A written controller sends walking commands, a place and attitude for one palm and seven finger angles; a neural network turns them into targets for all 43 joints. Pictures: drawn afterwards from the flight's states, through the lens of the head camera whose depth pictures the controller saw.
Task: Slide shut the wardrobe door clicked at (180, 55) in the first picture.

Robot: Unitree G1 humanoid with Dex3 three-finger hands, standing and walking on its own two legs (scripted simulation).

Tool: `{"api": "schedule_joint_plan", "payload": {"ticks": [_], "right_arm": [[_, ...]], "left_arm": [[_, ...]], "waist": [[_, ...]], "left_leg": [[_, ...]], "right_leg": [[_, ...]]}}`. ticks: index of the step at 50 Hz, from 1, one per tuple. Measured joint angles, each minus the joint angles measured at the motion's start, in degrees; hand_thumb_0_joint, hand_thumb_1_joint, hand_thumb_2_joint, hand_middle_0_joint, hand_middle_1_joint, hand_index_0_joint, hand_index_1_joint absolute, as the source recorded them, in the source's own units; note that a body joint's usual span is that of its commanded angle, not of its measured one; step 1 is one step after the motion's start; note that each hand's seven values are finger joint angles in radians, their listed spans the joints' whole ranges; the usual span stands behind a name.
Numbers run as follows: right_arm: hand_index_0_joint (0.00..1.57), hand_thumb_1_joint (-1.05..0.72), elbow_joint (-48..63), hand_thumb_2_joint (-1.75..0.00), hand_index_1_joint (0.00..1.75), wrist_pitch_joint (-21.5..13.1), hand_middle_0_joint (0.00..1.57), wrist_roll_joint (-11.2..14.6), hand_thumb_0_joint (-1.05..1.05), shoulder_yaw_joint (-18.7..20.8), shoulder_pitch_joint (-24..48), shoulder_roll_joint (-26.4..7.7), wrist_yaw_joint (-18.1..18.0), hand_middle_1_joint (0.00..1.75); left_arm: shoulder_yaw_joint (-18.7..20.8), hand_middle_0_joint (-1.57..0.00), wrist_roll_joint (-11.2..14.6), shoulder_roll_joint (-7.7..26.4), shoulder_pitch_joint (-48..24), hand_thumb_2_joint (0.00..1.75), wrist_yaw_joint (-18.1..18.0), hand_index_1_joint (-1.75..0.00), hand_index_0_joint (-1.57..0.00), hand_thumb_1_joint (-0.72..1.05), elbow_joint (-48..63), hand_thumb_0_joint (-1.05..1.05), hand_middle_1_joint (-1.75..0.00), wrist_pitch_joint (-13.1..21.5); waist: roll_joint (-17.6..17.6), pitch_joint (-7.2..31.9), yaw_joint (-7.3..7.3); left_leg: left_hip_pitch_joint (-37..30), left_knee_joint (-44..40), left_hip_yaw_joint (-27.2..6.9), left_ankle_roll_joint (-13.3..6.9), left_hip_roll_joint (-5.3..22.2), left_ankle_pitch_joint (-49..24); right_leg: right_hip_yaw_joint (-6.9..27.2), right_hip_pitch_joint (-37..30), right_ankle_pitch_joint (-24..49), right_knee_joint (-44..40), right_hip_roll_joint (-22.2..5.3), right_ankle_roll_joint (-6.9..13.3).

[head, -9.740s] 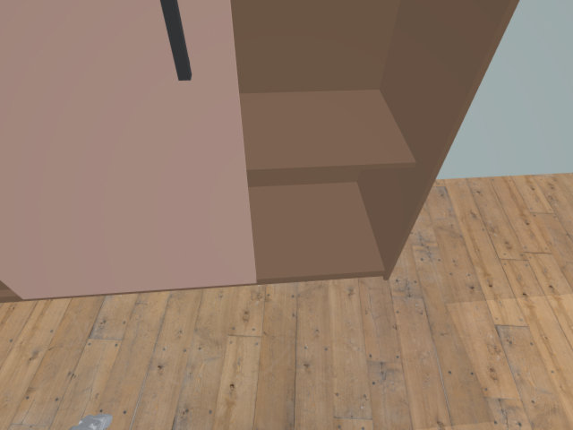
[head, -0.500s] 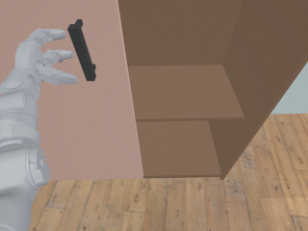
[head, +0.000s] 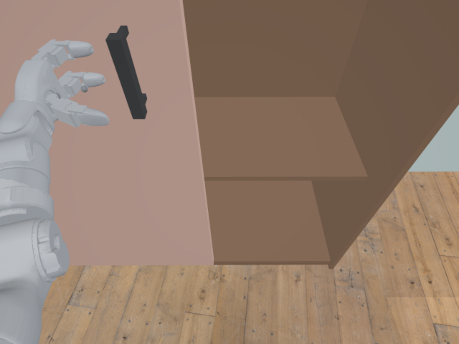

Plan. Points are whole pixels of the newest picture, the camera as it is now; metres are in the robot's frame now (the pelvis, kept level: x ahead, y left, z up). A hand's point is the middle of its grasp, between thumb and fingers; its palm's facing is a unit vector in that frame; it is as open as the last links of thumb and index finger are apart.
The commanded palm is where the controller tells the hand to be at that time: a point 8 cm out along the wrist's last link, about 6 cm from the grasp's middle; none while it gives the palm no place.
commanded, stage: move the hooked fingers beside the handle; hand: left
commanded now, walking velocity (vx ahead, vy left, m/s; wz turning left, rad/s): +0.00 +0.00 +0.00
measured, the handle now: (131, 74) +0.51 +0.17 +0.22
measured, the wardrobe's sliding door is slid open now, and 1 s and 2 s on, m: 0.52 0.52 0.52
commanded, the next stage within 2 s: feel for the door with the fingertips in 0.22 s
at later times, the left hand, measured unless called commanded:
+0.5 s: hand (91, 91) +0.45 +0.22 +0.22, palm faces +0.02 -1.00 -0.03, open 14.0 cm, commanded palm +0.44 +0.26 +0.22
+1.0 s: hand (105, 85) +0.46 +0.19 +0.23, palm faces +0.04 -1.00 -0.02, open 14.0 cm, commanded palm +0.45 +0.24 +0.22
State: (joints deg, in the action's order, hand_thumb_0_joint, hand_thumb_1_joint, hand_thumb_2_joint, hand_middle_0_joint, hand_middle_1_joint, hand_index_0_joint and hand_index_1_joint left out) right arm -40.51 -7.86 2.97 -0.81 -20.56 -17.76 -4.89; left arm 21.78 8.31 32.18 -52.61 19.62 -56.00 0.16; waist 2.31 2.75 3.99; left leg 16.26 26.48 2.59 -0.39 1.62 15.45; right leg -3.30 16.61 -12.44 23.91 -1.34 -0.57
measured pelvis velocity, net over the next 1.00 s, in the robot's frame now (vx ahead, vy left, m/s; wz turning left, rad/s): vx -0.01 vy -0.01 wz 0.00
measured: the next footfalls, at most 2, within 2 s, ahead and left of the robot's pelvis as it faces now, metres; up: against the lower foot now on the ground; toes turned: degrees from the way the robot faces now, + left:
none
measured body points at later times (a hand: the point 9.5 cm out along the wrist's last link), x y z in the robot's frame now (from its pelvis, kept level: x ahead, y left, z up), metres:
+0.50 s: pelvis +0.00 +0.00 +0.00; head +0.02 -0.01 +0.45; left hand +0.45 +0.27 +0.23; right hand +0.07 -0.27 -0.11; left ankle -0.03 +0.11 -0.74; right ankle -0.01 -0.13 -0.74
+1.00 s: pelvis -0.01 -0.01 +0.00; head +0.01 -0.02 +0.45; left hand +0.45 +0.25 +0.23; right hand +0.06 -0.28 -0.12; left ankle -0.03 +0.11 -0.74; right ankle -0.01 -0.13 -0.74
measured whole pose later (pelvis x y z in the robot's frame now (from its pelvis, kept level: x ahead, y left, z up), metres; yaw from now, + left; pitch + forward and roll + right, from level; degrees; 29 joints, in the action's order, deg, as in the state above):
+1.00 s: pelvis -0.01 -0.01 +0.00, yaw +0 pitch +4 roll -1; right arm -41.4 -8.3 3.0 -1.3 -20.3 -16.5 -4.7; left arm 19.6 7.7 28.0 -54.3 14.0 -56.0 -1.1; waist 2.8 2.5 3.9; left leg 15.1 26.3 2.5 0.0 2.0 15.1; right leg -3.3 15.8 -12.4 24.3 -1.0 -0.1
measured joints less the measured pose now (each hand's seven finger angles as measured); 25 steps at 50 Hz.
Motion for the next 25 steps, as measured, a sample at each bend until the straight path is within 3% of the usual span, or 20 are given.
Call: {"api": "schedule_joint_plan", "payload": {"ticks": [11, 19, 25], "right_arm": [[0.2, -0.9, 1.31, -0.9, 0.3, 0.39, 0.2, -0.09, 0.01, -0.85, 0.93, 1.13, 0.16, 0.3], [0.2, -0.9, 0.4, -0.9, 0.3, 0.44, 0.2, 0.01, 0.01, -0.76, -0.05, 1.16, 0.21, 0.3], [0.2, -0.9, -0.19, -0.9, 0.3, 0.01, 0.2, -0.01, 0.01, -0.34, 0.06, 1.0, 0.25, 0.3]], "left_arm": [[1.02, -0.31, -0.87, -0.5, 1.09, 0.3, -1.45, -1.2, -0.3, -0.5, 0.59, -0.01, -1.2, -0.25], [-0.17, -0.3, 0.58, -1.19, 1.5, 0.3, -0.87, -1.2, -0.3, -0.5, 2.65, -0.01, -1.2, -1.06], [-2.63, -0.3, 0.62, -3.39, 1.34, 0.3, -2.66, -1.2, -0.3, -0.5, 4.23, -0.01, -1.2, -2.32]], "waist": [[-0.07, 0.04, 0.27], [0.14, 0.26, -0.41], [0.3, 0.07, -0.72]], "left_leg": [[-0.44, 0.1, 0.5, -0.22, -0.13, 0.29], [-0.77, 0.11, 0.18, -0.3, -0.31, 0.37], [-0.57, 0.48, -0.19, -0.35, -0.51, 0.39]], "right_leg": [[0.52, -0.14, -0.22, 0.33, -0.13, -0.24], [0.22, -0.74, -0.28, 0.09, -0.3, -0.35], [-0.13, -0.73, -0.44, 0.43, -0.52, -0.38]]}}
